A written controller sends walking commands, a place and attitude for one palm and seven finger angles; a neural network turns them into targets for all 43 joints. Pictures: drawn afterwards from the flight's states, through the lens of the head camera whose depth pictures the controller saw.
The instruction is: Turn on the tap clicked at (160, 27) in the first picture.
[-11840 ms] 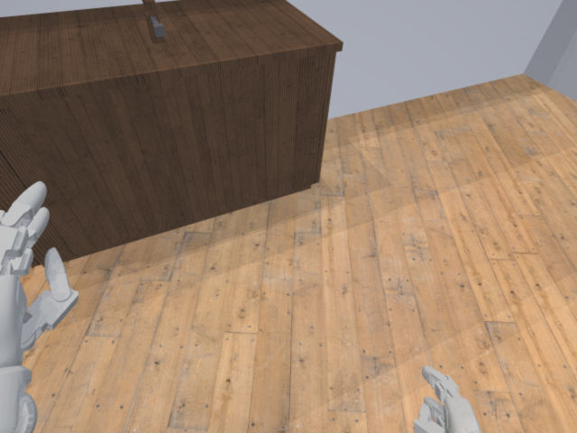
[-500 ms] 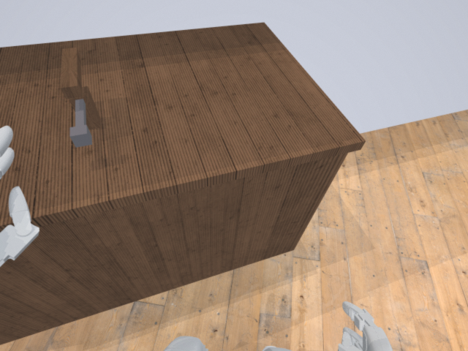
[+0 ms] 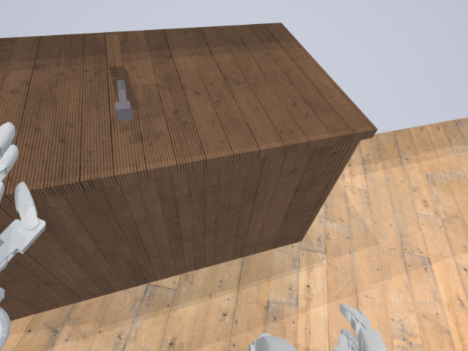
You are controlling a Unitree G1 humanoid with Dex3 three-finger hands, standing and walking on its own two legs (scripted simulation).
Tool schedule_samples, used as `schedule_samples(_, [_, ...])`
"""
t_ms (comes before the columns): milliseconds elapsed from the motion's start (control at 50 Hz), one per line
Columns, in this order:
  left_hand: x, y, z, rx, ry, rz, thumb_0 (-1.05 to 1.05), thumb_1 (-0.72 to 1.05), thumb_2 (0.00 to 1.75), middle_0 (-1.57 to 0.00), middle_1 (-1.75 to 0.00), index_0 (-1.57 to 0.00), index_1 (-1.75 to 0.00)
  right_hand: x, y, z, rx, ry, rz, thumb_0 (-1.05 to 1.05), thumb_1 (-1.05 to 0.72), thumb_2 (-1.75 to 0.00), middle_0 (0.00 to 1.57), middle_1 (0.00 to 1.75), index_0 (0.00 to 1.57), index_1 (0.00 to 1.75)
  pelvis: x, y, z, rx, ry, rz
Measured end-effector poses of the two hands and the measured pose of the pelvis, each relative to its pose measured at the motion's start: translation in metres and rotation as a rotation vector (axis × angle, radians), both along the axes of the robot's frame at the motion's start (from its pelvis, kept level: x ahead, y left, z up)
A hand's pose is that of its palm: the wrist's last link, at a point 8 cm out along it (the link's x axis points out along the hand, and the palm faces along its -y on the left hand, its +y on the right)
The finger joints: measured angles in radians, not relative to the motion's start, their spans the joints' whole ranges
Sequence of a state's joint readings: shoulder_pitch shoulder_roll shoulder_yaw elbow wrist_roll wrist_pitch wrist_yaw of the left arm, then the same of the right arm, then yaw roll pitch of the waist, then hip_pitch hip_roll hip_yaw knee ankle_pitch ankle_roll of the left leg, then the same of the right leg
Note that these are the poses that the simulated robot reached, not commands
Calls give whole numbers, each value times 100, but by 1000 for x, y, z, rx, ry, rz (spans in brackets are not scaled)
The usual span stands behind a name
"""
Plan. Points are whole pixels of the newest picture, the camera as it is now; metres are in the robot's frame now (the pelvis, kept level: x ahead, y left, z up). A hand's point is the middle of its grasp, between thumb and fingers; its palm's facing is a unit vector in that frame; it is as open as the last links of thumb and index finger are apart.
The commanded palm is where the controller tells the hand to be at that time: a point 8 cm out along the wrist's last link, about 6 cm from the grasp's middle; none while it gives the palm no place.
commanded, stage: come to a stop and stand still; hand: left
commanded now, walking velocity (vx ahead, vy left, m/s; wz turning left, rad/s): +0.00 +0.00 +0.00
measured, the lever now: (124, 110) +0.52 +0.27 +0.09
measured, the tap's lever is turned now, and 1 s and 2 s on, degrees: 0 0 0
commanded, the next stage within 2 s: look again from close up in 0.40 s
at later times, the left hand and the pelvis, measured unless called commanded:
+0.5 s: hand (10, 244) +0.18 +0.26 +0.18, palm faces +0.44 -0.81 -0.39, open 7.4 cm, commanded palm +0.13 +0.29 +0.20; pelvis -0.02 +0.00 +0.02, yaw +2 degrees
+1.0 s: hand out of the picture +0.22 +0.30 +0.19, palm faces +0.44 -0.85 -0.30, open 7.4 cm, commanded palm +0.16 +0.32 +0.20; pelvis +0.00 +0.04 +0.02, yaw -1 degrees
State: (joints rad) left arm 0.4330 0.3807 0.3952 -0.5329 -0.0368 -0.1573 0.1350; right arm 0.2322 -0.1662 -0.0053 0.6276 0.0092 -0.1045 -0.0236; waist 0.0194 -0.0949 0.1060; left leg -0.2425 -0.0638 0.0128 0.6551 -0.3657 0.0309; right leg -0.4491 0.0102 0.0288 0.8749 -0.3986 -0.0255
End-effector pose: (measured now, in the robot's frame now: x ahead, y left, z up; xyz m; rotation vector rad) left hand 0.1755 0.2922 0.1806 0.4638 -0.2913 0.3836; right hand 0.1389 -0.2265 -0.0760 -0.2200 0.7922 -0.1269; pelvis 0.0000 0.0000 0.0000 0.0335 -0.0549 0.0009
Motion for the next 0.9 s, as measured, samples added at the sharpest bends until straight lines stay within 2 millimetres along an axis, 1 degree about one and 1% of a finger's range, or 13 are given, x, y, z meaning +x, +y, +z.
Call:
schedule_samples(100, [-9,-4,25,40,-30,-13,1,89,90,-21,-30,-21,-30,-10,15,5,80,-28,19,1,-90,-90,20,30,20,30,-7,2,11,-28,11,27])
schedule_samples(160, [-17,-5,32,98,-20,-14,1,89,90,-21,-30,-21,-30,-11,16,0,107,-31,30,1,-90,-90,20,30,21,30,-10,0,9,-36,24,20])
schedule_samples(220, [-23,-3,27,79,17,0,1,89,90,-21,-30,-21,-30,-14,13,-2,110,-13,26,1,-90,-90,20,30,21,30,-17,-1,12,-61,22,28])
schedule_samples(320, [-34,-2,7,-18,75,22,1,89,90,-21,-30,-21,-30,-21,2,7,41,0,19,1,-90,-90,20,30,21,30,-24,1,15,-40,30,27])
schedule_samples(400, [-38,-2,6,-35,77,23,1,89,90,-21,-30,-21,-30,-21,-4,16,-7,-12,12,1,-90,-90,20,30,20,30,-25,4,19,-29,20,19])
schedule_samples(500, [-35,4,18,-1,27,38,1,89,90,-21,-30,-21,-30,-13,-2,22,-8,-42,23,1,-91,-90,20,30,20,30,-23,5,21,-35,22,28])
schedule_samples(560, [-21,26,46,152,-72,41,1,88,90,-22,-30,-21,-30,-8,5,21,-17,-47,91,1,-91,-90,20,30,20,30,-26,2,21,-43,33,25])
schedule_samples(600, [-12,38,51,117,-112,61,1,89,90,-22,-30,-21,-30,-4,10,23,13,-70,103,1,-91,-90,20,30,20,30,-28,5,21,-46,33,9])
schedule_samples(660, [-6,30,40,44,-78,24,1,89,90,-21,-30,-20,-30,1,17,29,49,-128,86,1,-90,-90,20,30,20,30,-26,14,22,-42,32,-15])
schedule_samples(720, [-6,11,20,2,11,-66,1,90,90,-21,-30,-20,-30,3,24,34,55,-161,55,1,-90,-90,20,30,21,30,-22,22,24,-38,36,-28])
schedule_samples(760, [-8,6,7,-17,59,-104,1,90,90,-21,-30,-20,-30,3,28,37,46,-161,44,1,-90,-90,20,30,21,30,-19,25,24,-38,39,-30])
schedule_samples(820, [-9,14,0,-23,78,-101,1,89,90,-22,-30,-21,-30,3,34,39,20,-142,49,1,-90,-90,20,30,20,30,-16,28,24,-41,38,-23])
schedule_samples(900, [-7,36,6,-32,18,-39,1,89,90,-22,-30,-21,-30,8,43,41,-5,-119,79,1,-90,-90,20,30,20,30,-12,33,24,-47,34,-14])
